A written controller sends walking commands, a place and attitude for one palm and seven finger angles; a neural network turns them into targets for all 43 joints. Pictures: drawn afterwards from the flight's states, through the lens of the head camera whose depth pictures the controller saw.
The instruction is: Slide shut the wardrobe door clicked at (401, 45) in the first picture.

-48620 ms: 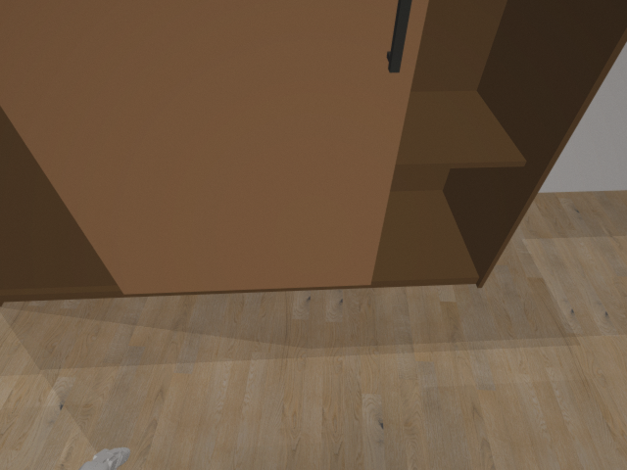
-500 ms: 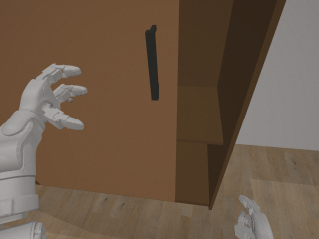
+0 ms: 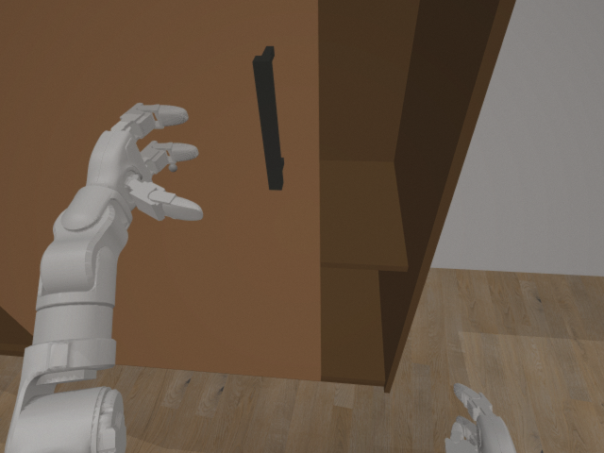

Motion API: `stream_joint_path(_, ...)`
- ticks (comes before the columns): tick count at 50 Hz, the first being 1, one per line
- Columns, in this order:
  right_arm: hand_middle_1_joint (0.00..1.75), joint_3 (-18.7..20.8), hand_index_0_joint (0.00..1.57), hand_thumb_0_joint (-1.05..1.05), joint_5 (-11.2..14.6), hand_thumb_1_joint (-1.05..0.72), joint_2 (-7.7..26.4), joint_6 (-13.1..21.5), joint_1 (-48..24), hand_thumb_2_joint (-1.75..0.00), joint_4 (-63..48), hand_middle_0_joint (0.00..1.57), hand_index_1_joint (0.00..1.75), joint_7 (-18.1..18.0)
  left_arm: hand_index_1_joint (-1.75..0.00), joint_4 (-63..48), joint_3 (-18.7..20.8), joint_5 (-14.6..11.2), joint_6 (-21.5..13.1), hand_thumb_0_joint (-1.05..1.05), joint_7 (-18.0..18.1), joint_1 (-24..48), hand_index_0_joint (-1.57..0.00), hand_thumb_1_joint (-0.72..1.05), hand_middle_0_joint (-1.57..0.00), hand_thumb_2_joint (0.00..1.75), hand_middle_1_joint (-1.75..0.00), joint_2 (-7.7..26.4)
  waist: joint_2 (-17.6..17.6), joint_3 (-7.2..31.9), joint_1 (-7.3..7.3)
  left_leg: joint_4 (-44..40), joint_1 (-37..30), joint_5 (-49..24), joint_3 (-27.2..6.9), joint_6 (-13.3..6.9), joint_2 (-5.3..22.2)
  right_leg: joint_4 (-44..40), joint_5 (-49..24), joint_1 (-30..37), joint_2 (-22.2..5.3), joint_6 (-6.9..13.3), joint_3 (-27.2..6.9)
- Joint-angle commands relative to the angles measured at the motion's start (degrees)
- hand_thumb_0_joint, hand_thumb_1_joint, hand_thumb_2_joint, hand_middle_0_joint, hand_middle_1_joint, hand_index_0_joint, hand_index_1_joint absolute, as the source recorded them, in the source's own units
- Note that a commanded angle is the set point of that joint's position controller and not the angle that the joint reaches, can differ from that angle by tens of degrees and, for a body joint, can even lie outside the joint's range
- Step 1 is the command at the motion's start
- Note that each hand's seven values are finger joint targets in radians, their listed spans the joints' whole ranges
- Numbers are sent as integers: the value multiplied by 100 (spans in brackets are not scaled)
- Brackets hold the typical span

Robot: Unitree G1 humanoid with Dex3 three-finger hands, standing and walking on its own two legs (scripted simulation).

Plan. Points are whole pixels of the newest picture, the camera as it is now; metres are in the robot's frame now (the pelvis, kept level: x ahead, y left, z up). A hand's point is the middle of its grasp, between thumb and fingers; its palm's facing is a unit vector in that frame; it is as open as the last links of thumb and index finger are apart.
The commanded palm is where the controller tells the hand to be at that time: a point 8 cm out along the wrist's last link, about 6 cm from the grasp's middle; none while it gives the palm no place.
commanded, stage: move the hooked fingers beside the handle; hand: left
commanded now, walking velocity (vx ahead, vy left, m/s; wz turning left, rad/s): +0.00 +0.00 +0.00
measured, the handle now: (272, 123) +0.49 +0.08 +0.22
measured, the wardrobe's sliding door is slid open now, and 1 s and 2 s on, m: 0.21 0.21 0.21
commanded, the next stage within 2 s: none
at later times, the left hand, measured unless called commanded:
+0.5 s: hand (220, 140) +0.43 +0.14 +0.23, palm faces -0.01 -1.00 -0.01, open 14.0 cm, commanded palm +0.40 +0.19 +0.23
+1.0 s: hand (230, 144) +0.43 +0.12 +0.23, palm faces -0.02 -1.00 +0.00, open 14.0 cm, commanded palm +0.41 +0.18 +0.23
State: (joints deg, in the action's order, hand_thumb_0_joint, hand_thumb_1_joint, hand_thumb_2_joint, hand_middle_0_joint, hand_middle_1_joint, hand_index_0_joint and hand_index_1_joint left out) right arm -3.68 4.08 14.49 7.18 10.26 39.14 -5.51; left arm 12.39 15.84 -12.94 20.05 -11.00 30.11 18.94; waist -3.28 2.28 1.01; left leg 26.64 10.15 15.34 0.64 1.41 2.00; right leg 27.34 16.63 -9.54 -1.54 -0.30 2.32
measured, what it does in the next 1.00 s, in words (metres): stands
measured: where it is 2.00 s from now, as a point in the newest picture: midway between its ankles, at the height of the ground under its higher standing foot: outside the picture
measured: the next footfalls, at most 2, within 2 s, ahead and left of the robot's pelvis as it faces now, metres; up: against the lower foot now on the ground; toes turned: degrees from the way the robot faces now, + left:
none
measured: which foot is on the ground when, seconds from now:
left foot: down 0.00-1.00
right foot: down 0.00-1.00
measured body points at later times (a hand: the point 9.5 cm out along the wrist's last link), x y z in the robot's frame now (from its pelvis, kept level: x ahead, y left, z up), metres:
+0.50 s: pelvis +0.00 +0.01 +0.00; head -0.01 -0.01 +0.45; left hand +0.42 +0.19 +0.24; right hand +0.13 -0.24 -0.11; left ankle -0.01 +0.14 -0.74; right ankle -0.02 -0.12 -0.74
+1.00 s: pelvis +0.00 +0.01 +0.00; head -0.01 -0.01 +0.45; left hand +0.43 +0.18 +0.23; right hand +0.13 -0.23 -0.11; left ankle -0.01 +0.14 -0.74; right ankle -0.02 -0.12 -0.74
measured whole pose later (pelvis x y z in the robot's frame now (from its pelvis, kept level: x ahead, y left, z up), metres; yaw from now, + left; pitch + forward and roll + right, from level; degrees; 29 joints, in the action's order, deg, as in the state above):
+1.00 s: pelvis +0.00 +0.01 +0.00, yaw -1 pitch +1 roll +0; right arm -2.1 3.2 13.6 5.5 13.2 41.8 -4.5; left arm 33.2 11.0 -9.0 14.8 -3.2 45.9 13.4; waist -2.7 2.8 -0.8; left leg 25.7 11.8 14.5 1.7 0.7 2.0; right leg 24.8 14.6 -11.0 -1.4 -0.9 1.3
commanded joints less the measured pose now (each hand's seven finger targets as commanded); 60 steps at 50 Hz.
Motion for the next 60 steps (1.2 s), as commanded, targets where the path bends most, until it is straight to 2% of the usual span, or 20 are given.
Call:
stream_joint_path(1,30,242,20,0,21,-90,582,320,-770,-90,-823,20,30,-62,-120,-1012,150,-42,-466,0,81,2931,-30,-50,-30,30,-120,1172,79,1355,-82,-135,-708,-1637,47,-310,-205,-367,-2024,72,134,76,51)
stream_joint_path(5,30,258,20,0,23,-90,590,311,-697,-90,-749,20,30,-66,-120,-610,-167,-18,-425,0,153,3202,-30,-50,-30,30,-120,805,114,1285,-143,-200,-678,-1441,-12,-299,-194,-419,-1718,-51,154,95,85)
stream_joint_path(10,30,295,20,0,-13,-90,608,272,-577,-90,-659,20,30,-47,-120,-248,14,27,-517,0,330,3465,-30,-50,-30,30,-120,929,524,1485,-127,-179,-640,-1652,23,-317,-187,-394,-1989,111,161,79,79)
stream_joint_path(15,30,306,20,0,-53,-90,553,240,-478,-90,-639,20,30,0,-120,-129,-13,182,-754,0,550,3943,-30,-50,-30,30,-120,894,239,1618,-129,-177,-687,-1758,78,-318,-190,-377,-2094,178,157,89,22)
stream_joint_path(19,30,350,20,0,-71,-90,590,191,-314,-90,-563,20,30,2,-120,331,73,260,-857,0,633,4028,-30,-50,-30,30,-120,978,561,1627,-134,-197,-583,-1763,114,-335,-166,-391,-2146,249,176,72,27)
stream_joint_path(21,30,359,20,0,-67,-90,562,191,-282,-90,-572,20,30,18,-120,270,-53,309,-910,0,624,4209,-30,-50,-30,30,-120,854,249,1745,-169,-181,-690,-1904,139,-319,-170,-358,-2315,268,171,95,12)
stream_joint_path(24,30,379,20,0,-74,-90,577,159,-182,-90,-547,20,30,50,-120,570,-49,321,-928,0,630,4015,-30,-50,-30,30,-120,799,296,1751,-132,-170,-623,-2038,133,-310,-157,-333,-2440,338,188,116,45)
stream_joint_path(27,30,404,20,0,-65,-90,579,160,-100,-90,-521,20,30,64,-120,655,-251,300,-934,0,636,4225,-30,-50,-30,30,-120,524,473,1636,-227,-185,-593,-1981,141,-324,-148,-365,-2436,215,213,99,59)
stream_joint_path(29,30,424,20,0,-83,-90,614,138,-84,-90,-516,20,30,68,-120,779,-13,301,-934,0,677,3971,-30,-50,-30,30,-120,715,575,1630,-129,-198,-535,-1968,144,-332,-146,-384,-2396,288,212,104,60)
stream_joint_path(32,30,422,20,0,-94,-90,604,116,-40,-90,-527,20,30,55,-120,634,131,342,-991,0,705,4204,-30,-50,-30,30,-120,938,571,1723,-151,-240,-503,-1889,180,-348,-161,-396,-2404,357,205,87,18)
stream_joint_path(34,30,421,20,0,-100,-90,597,96,-70,-90,-575,20,30,66,-120,467,155,395,-1087,0,740,4115,-30,-50,-30,30,-120,1003,374,1762,-97,-248,-532,-1910,199,-343,-155,-397,-2351,419,192,100,14)
stream_joint_path(38,30,440,20,0,-73,-90,533,165,-116,-90,-611,20,30,75,-120,112,-204,383,-1219,0,706,4363,-30,-50,-30,30,-120,635,203,1905,-217,-205,-815,-2030,171,-336,-123,-393,-2418,314,229,113,16)
stream_joint_path(43,30,417,20,0,-49,-90,569,169,-98,-90,-500,20,30,40,-120,580,-442,295,-967,0,649,4389,-30,-50,-30,30,-120,310,318,1527,-295,-247,-685,-1696,132,-319,-134,-478,-2074,21,249,103,54)
stream_joint_path(45,30,409,20,0,-55,-90,584,156,-81,-90,-446,20,30,41,-120,805,-393,335,-895,0,724,4369,-30,-50,-30,30,-120,360,273,1384,-278,-283,-602,-1554,102,-307,-133,-511,-1858,-68,238,109,65)
stream_joint_path(48,30,397,20,0,-75,-90,583,125,-65,-90,-442,20,30,38,-120,989,-266,345,-858,0,813,4379,-30,-50,-30,30,-120,453,569,1382,-267,-274,-482,-1495,108,-331,-142,-512,-1823,-52,230,91,50)
stream_joint_path(49,30,399,20,0,-108,-90,612,106,-39,-90,-427,20,30,39,-120,1025,-28,352,-917,0,862,4339,-30,-50,-30,30,-120,725,565,1451,-182,-296,-442,-1497,107,-326,-148,-512,-1803,76,217,99,41)
stream_joint_path(53,30,395,20,0,-116,-90,535,134,-76,-90,-541,20,30,46,-120,552,-97,428,-1229,0,885,4772,-30,-50,-30,30,-120,733,430,1863,-225,-228,-654,-1801,153,-342,-148,-403,-2207,254,204,95,-6)
stream_joint_path(56,30,399,20,0,-119,-90,529,147,-106,-90,-607,20,30,61,-120,404,25,440,-1385,0,844,4607,-30,-50,-30,30,-120,869,384,2066,-158,-213,-740,-1986,153,-341,-145,-358,-2420,447,211,114,-19)
stream_joint_path(58,30,402,20,0,-100,-90,536,141,-67,-90,-555,20,30,53,-120,656,-78,419,-1313,0,764,4586,-30,-50,-30,30,-120,762,501,1885,-230,-208,-686,-1907,186,-352,-146,-402,-2433,336,227,91,-9)
stream_joint_path(60,30,399,20,0,-81,-90,576,103,-65,-90,-550,20,30,53,-120,937,0,400,-1169,0,687,4172,-30,-50,-30,30,-120,807,472,1661,-176,-251,-540,-1804,189,-345,-151,-446,-2362,319,222,100,6)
